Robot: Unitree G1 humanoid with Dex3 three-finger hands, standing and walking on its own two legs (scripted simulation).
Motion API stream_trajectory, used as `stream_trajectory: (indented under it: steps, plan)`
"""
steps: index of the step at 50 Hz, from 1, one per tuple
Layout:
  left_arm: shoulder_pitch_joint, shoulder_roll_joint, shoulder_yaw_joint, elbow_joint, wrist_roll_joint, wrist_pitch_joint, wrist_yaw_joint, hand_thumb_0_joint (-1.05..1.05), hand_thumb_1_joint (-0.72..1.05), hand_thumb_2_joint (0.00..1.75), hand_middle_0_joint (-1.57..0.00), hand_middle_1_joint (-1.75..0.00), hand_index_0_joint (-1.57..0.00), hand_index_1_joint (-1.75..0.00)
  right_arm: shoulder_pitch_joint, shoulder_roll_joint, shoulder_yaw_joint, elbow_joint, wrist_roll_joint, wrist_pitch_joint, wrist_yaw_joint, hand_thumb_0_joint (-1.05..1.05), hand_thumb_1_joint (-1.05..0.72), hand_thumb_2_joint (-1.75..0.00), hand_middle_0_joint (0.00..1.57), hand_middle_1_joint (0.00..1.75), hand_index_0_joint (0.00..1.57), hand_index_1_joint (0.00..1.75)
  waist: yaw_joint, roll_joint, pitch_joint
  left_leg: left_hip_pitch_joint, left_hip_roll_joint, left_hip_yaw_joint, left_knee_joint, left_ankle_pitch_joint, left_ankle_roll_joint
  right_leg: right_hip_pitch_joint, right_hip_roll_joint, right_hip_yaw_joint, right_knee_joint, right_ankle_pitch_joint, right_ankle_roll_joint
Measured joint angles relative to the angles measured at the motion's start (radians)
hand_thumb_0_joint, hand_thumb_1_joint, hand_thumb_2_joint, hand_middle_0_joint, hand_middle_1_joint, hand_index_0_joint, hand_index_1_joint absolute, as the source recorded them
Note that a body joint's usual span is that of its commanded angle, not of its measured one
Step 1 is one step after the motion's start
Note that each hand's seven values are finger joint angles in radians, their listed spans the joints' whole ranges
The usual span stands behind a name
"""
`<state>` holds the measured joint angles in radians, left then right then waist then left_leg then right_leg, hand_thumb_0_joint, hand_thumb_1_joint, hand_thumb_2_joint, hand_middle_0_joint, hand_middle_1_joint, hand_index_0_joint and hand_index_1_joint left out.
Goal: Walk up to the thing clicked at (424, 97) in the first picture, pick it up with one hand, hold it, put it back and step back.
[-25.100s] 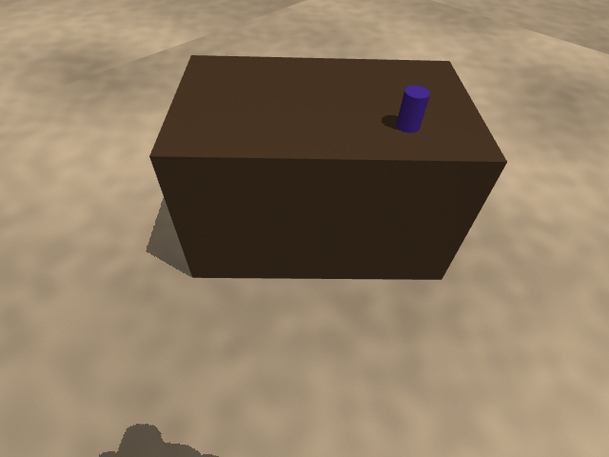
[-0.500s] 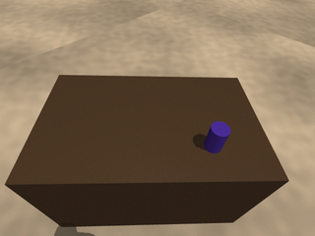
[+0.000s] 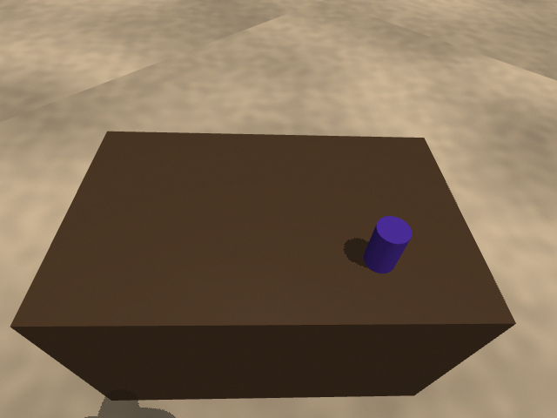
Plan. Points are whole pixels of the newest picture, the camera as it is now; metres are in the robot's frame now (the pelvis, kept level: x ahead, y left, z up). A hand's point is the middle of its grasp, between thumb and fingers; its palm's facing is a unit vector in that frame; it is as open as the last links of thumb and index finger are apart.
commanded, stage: stand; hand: right
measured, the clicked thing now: (386, 245) +0.48 -0.23 -0.13
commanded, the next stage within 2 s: step back in 2.00 s
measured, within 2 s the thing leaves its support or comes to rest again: neither
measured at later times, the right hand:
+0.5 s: hand out of the picture +0.08 -0.25 -0.15, palm faces -0.03 +0.93 -0.36, open 7.4 cm
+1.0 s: hand out of the picture +0.08 -0.26 -0.16, palm faces -0.03 +0.93 -0.36, open 7.4 cm
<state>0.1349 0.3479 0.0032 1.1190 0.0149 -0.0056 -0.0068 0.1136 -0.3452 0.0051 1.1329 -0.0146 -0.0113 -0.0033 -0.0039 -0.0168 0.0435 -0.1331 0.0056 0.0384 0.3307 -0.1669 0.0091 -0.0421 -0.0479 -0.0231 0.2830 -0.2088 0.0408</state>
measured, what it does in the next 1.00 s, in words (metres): stands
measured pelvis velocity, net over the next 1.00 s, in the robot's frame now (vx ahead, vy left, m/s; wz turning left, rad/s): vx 0.00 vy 0.00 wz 0.00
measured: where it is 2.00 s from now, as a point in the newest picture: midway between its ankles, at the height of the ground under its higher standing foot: outside the picture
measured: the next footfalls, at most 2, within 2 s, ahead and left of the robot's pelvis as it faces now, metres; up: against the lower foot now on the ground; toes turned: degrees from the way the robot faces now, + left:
none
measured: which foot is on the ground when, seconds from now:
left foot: down 0.00-1.00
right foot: down 0.00-1.00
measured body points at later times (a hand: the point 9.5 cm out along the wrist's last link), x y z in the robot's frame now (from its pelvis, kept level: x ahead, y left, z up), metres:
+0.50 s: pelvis +0.00 +0.00 +0.00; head +0.01 +0.01 +0.45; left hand +0.07 +0.30 -0.14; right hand +0.08 -0.30 -0.13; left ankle +0.01 +0.11 -0.75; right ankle -0.03 -0.14 -0.75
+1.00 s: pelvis +0.00 +0.00 +0.00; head +0.02 +0.00 +0.45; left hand +0.07 +0.30 -0.14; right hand +0.08 -0.30 -0.13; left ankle +0.01 +0.11 -0.75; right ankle -0.03 -0.14 -0.75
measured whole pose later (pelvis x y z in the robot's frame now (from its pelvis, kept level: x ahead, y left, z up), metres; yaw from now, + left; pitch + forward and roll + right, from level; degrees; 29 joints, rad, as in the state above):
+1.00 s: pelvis +0.00 +0.00 +0.00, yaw +0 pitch -2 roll +0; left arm 0.14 0.35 0.00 1.11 0.01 -0.01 -0.01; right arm 0.11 -0.35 0.00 1.13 -0.01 -0.01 0.00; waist 0.00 -0.01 0.05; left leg -0.13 0.01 0.03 0.33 -0.17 0.01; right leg -0.03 -0.05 -0.03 0.28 -0.22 0.04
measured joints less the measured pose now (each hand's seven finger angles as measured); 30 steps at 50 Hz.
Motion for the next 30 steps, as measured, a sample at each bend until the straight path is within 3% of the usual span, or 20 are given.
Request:
stream_trajectory:
  steps: [9,30]
  plan:
    - [0.002,0.002,0.000,-0.001,-0.002,0.000,0.001,0.01,0.90,0.90,-0.20,-0.30,-0.20,-0.30,-0.002,0.001,-0.001,0.001,0.000,0.000,0.001,0.00,-0.87,-0.89,0.21,0.29,0.21,0.30,0.001,0.001,0.003,0.001,-0.002,-0.002,-0.001,-0.002,0.000,0.001,-0.002,-0.002,0.001,-0.004,0.000]
    - [0.001,0.000,0.000,-0.006,-0.001,-0.001,0.002,0.01,0.90,0.90,-0.20,-0.30,-0.20,-0.30,-0.005,0.001,-0.003,-0.003,0.001,0.002,0.002,0.00,-0.90,-0.90,0.21,0.30,0.21,0.30,0.001,0.004,0.003,0.007,-0.001,-0.005,-0.002,-0.003,-0.002,0.009,0.000,-0.005,-0.004,-0.005,-0.001]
